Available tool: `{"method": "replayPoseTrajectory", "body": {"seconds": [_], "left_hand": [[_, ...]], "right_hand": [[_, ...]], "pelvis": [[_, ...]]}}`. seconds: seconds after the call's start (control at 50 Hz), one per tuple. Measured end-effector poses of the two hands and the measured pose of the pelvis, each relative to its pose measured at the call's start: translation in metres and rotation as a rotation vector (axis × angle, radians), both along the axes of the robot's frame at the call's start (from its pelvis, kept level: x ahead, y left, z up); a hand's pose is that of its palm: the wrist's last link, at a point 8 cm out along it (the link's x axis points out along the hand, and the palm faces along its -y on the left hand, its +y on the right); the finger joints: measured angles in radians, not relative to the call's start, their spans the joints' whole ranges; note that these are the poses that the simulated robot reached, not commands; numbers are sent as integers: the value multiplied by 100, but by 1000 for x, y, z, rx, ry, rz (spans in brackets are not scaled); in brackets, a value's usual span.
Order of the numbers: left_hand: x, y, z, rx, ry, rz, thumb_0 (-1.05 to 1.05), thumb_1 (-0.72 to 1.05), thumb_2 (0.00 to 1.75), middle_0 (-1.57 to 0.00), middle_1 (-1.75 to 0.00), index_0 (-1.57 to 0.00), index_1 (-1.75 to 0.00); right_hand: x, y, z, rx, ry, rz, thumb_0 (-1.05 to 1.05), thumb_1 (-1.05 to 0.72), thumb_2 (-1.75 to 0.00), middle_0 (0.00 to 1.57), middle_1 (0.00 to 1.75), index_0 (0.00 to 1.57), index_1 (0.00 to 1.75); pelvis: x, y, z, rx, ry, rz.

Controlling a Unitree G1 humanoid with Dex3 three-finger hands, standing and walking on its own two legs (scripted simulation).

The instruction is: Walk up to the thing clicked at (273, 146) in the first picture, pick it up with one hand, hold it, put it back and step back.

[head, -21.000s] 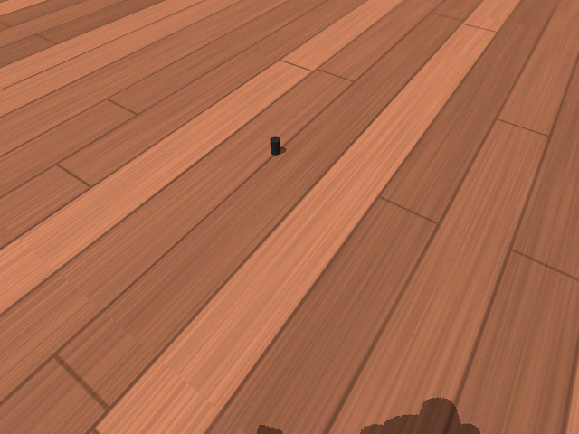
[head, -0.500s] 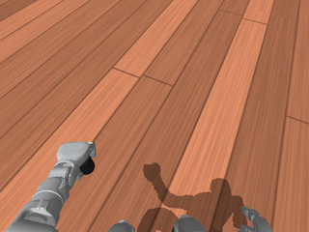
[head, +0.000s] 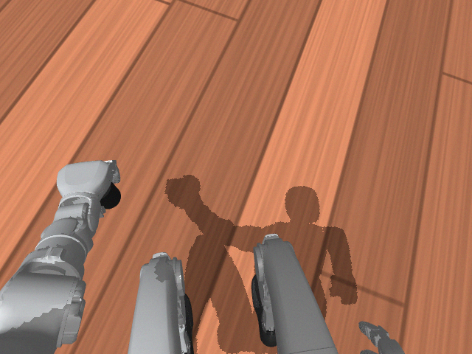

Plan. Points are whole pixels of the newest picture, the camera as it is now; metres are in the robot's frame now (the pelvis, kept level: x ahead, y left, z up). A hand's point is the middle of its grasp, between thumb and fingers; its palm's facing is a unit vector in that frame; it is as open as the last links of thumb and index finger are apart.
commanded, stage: crouch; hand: left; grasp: from above
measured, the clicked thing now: (102, 192) +0.43 +0.21 -0.16
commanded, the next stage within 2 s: lower in 1.02 s
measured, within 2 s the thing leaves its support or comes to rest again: neither
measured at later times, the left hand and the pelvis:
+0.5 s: hand (116, 204) +0.43 +0.22 -0.28, palm faces -0.47 -0.02 -0.88, open 8.3 cm; pelvis -0.01 -0.01 -0.11, yaw -1 degrees
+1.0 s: hand (122, 206) +0.44 +0.22 -0.34, palm faces -0.47 -0.02 -0.88, open 8.3 cm; pelvis -0.02 +0.00 -0.17, yaw -2 degrees
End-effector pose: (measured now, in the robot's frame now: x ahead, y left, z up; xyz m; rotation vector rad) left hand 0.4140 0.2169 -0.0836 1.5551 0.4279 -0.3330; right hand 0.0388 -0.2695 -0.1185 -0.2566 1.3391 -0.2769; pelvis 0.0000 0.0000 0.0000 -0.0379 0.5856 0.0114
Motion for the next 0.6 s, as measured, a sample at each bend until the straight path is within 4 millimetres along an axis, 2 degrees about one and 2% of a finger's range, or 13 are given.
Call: {"method": "replayPoseTrajectory", "body": {"seconds": [0.12, 0.26, 0.42, 0.6], "left_hand": [[6, 2, -52, -15, 3, -18, 9, 22, 56, -82, -92, -69, -76], [12, 4, -96, -21, -8, -9, 9, 21, 57, -84, -91, -70, -75], [20, 5, -128, -22, -3, 0, 8, 20, 57, -86, -88, -72, -73], [26, 5, -155, -24, 8, 9, 8, 20, 56, -88, -85, -73, -72]], "right_hand": [[9, -1, -40, 10, 4, 57, 0, -90, -90, 20, 30, 20, 30], [22, -9, -69, 2, 7, 112, 0, -90, -90, 20, 30, 20, 30], [22, -15, -89, -9, 17, 136, 0, -91, -91, 20, 30, 20, 30], [3, -17, -110, 0, 61, 126, 0, -91, -91, 20, 30, 20, 30]], "pelvis": [[-3, -1, -40, -11, 45, 7], [-4, -3, -73, -21, 65, 9], [-6, -5, -99, -28, 69, 6], [-10, -6, -122, -30, 64, 1]]}}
